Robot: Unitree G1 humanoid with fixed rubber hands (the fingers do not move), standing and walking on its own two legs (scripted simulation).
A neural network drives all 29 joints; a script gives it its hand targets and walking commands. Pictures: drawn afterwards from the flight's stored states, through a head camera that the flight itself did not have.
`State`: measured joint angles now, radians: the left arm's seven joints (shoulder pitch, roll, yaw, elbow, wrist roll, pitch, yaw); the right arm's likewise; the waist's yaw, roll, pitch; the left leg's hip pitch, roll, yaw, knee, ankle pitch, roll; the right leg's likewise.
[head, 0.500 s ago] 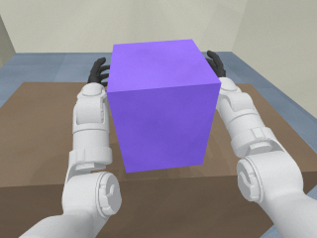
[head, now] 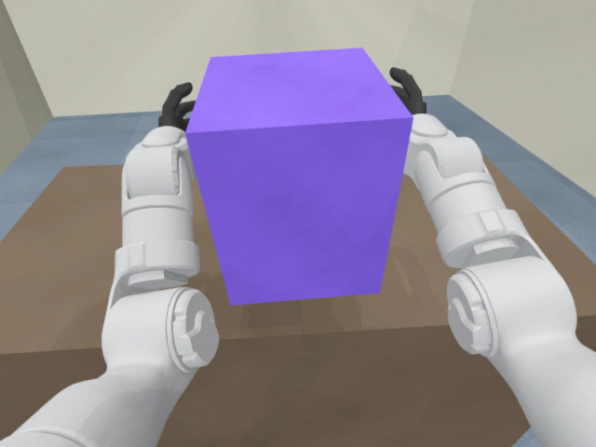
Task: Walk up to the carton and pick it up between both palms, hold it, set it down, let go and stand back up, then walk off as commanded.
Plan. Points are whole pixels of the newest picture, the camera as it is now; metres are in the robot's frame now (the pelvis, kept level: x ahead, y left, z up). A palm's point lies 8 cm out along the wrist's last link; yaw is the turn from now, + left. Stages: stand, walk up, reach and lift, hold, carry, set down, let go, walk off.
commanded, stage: reach and lift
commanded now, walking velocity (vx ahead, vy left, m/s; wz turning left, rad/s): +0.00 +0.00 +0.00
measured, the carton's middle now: (296, 176) +0.38 +0.00 +0.22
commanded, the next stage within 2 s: hold in 0.60 s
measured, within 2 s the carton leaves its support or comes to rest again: neither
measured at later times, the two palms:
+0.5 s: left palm (187, 134) +0.39 +0.13 +0.28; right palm (425, 122) +0.39 -0.16 +0.29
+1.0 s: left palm (175, 114) +0.38 +0.14 +0.31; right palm (431, 82) +0.38 -0.15 +0.35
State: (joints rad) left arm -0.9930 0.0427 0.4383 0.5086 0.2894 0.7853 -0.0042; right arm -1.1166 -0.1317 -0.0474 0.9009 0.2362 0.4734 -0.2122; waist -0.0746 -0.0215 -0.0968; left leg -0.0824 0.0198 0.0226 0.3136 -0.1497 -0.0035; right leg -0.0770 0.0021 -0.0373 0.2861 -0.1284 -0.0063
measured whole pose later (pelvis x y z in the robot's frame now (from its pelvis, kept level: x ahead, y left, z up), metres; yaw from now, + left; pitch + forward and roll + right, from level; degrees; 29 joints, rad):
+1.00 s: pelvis +0.00 -0.03 +0.00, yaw +2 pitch -1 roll -1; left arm -1.13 0.14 0.34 0.66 0.25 0.87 -0.03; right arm -1.30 -0.18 -0.06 1.05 0.33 0.63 -0.25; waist -0.11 -0.07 -0.23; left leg -0.19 0.05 -0.05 0.37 -0.17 -0.05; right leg -0.15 0.06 -0.04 0.30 -0.13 -0.05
